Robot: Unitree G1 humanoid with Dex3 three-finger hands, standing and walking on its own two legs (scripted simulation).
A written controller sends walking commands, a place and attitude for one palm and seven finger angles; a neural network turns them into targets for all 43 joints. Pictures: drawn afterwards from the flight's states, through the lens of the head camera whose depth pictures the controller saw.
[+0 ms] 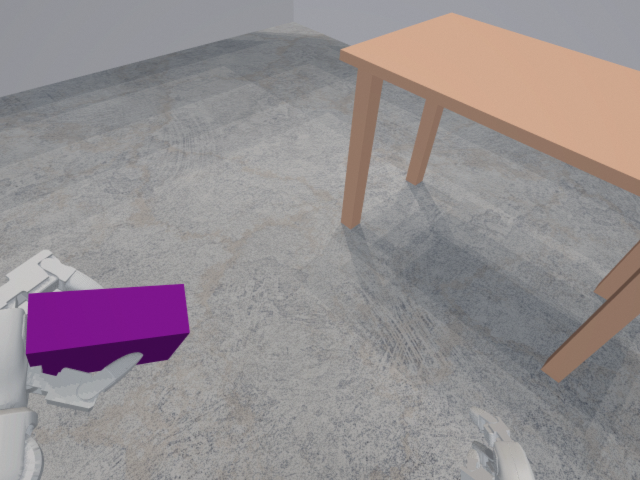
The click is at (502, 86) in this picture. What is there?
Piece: table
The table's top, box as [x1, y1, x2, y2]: [340, 13, 639, 196]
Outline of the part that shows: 340,49 340,59 347,63 639,196 639,71 454,13 439,16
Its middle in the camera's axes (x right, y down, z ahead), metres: +0.68 -0.44 +1.15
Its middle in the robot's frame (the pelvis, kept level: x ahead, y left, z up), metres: +1.19 -0.61 -0.02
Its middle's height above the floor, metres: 0.76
